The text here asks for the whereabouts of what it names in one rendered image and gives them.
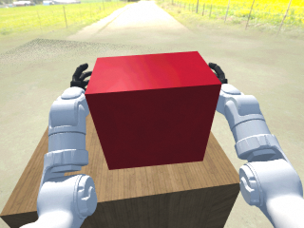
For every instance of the pedestal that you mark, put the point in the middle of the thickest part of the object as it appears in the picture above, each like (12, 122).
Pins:
(196, 194)

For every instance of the carton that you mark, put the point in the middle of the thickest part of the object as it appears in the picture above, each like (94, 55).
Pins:
(152, 109)

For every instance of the left robot forearm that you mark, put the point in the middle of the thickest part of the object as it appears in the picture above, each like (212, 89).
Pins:
(66, 136)

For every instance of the right robot forearm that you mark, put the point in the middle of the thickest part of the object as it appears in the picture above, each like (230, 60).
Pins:
(254, 141)

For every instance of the left robot upper arm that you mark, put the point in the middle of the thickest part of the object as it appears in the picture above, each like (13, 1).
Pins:
(65, 202)

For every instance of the robot right hand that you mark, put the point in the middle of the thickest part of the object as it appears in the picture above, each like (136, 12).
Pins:
(219, 73)

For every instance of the right robot upper arm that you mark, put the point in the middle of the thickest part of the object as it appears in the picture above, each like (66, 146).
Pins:
(274, 188)

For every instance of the robot left hand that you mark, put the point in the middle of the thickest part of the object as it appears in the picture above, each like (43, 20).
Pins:
(79, 76)

